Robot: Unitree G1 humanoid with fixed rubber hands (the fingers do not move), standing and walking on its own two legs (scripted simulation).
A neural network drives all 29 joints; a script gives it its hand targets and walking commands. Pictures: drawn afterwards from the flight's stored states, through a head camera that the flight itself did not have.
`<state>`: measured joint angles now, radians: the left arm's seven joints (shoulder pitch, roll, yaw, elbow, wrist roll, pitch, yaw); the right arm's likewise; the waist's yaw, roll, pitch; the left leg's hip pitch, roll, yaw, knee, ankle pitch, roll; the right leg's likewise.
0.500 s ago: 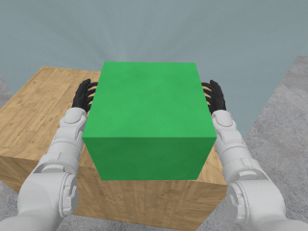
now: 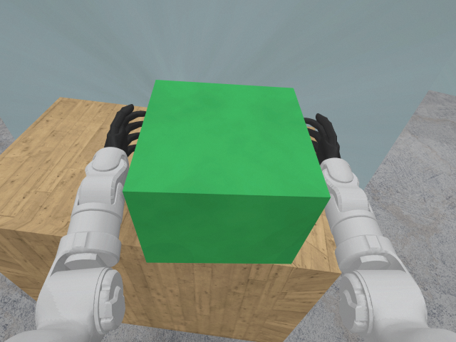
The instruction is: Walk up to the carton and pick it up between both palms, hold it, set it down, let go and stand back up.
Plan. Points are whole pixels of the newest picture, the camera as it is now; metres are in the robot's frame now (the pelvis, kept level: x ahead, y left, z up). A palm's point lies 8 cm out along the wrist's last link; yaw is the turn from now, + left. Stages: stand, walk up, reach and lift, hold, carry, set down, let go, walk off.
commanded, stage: reach and lift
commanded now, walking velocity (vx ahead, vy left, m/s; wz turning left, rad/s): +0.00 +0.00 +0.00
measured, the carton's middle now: (223, 171) +0.41 +0.01 +0.09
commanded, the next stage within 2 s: hold in 1.72 s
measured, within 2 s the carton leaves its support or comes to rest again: neither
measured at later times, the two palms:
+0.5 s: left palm (115, 148) +0.37 +0.18 +0.18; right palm (343, 152) +0.37 -0.19 +0.18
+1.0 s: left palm (113, 140) +0.35 +0.17 +0.20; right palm (356, 146) +0.35 -0.20 +0.21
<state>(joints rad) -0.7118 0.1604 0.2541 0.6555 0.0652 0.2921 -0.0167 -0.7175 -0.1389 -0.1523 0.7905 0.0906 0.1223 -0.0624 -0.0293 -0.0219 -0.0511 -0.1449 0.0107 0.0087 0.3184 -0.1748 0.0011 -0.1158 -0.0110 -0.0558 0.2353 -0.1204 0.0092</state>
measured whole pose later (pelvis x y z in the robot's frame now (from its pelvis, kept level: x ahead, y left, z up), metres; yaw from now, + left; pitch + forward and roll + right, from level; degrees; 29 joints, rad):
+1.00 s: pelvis -0.02 -0.01 +0.00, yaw +0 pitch -4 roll +0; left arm -0.65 0.11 0.33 0.27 0.14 0.67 -0.05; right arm -0.76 -0.17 -0.08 0.63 0.23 0.38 -0.09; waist -0.08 -0.03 -0.08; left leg -0.09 0.02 0.01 0.30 -0.15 -0.01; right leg -0.08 -0.01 -0.05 0.27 -0.12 0.00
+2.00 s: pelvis -0.01 -0.01 +0.00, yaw +0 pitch -5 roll -1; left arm -0.69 0.12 0.35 0.16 0.15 0.83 -0.04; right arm -0.87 -0.24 -0.02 0.63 0.34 0.51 -0.13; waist -0.07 -0.02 -0.10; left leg -0.06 0.03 0.01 0.34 -0.19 -0.01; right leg -0.04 0.01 -0.05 0.26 -0.14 0.00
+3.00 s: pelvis -0.01 -0.01 +0.00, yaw +0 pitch -4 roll -1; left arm -0.73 0.14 0.34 0.25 0.14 0.81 -0.04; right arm -0.92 -0.25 -0.01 0.69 0.34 0.53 -0.14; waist -0.08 -0.02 -0.12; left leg -0.09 0.03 0.00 0.34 -0.19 -0.01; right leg -0.06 0.01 -0.06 0.26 -0.13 0.00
